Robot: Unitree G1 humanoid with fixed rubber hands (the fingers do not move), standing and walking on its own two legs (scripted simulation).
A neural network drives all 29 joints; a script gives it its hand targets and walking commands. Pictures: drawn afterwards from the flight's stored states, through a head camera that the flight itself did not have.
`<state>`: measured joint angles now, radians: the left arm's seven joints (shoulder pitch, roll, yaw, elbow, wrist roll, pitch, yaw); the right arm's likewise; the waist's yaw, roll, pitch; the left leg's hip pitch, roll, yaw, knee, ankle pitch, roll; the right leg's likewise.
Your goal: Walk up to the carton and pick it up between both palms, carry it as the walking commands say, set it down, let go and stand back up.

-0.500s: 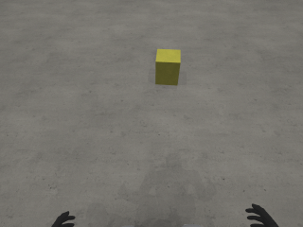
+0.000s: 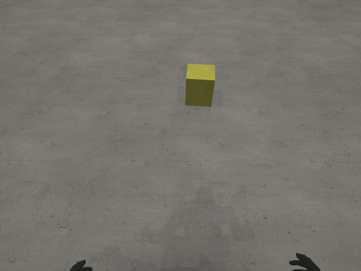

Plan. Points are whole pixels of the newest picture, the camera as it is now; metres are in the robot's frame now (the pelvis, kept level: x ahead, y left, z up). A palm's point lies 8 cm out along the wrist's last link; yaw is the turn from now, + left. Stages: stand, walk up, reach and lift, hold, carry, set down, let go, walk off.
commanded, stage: stand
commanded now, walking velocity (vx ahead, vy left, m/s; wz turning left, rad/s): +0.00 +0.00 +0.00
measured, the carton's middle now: (199, 85) +1.49 -0.17 -0.63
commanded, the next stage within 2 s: walk up in 0.88 s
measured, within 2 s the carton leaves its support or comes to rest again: neither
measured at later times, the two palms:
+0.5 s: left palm out of the picture +0.08 +0.29 -0.10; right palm out of the picture +0.10 -0.28 -0.09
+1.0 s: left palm out of the picture +0.07 +0.29 -0.10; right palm out of the picture +0.08 -0.29 -0.10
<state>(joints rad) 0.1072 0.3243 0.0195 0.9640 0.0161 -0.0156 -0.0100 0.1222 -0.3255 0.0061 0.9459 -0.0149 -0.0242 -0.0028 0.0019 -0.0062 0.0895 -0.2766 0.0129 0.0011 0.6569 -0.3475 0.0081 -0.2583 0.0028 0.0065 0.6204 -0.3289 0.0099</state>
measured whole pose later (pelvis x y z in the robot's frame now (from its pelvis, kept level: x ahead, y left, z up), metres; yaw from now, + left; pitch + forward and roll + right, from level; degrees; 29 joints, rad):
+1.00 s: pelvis +0.00 +0.00 +0.02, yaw +1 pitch -3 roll +0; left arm 0.09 0.33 0.01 1.12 0.01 -0.01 0.00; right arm 0.09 -0.35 0.01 1.11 -0.01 -0.02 0.00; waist 0.00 0.01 0.08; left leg -0.12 0.00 0.00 0.36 -0.19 0.00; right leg -0.11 -0.01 0.00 0.34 -0.18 0.01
